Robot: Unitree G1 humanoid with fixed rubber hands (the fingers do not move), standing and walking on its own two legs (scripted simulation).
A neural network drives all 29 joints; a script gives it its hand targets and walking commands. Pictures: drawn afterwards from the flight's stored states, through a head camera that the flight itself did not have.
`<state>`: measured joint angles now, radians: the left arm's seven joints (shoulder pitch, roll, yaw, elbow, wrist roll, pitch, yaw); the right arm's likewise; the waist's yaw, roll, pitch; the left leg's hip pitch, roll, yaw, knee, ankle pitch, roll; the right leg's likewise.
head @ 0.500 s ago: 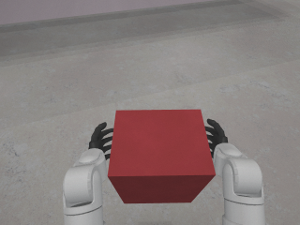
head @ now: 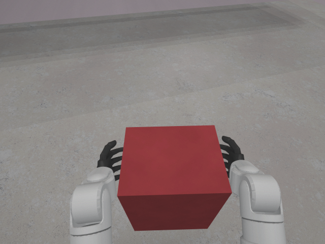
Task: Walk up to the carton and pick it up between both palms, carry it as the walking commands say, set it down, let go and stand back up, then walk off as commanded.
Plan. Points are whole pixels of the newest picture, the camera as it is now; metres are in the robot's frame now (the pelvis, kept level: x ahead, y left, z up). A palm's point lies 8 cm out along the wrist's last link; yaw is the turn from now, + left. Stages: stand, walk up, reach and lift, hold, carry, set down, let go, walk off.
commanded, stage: carry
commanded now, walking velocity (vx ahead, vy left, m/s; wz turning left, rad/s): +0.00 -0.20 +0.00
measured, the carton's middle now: (170, 183) +0.27 +0.01 +0.01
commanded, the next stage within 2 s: none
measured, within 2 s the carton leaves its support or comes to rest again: neither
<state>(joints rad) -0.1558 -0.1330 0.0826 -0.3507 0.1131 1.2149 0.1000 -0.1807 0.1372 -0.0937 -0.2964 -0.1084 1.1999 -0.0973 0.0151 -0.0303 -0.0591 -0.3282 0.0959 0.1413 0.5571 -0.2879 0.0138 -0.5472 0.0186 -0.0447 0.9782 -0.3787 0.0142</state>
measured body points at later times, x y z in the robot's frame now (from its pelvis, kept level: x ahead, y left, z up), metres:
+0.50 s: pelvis -0.05 -0.14 -0.01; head -0.04 -0.13 +0.44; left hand +0.24 +0.01 +0.07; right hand +0.24 -0.29 +0.08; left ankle -0.06 -0.05 -0.74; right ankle -0.01 -0.22 -0.74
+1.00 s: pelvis -0.10 -0.27 -0.01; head -0.08 -0.29 +0.44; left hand +0.19 -0.15 +0.07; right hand +0.18 -0.44 +0.06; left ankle -0.12 -0.15 -0.68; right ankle -0.07 -0.38 -0.74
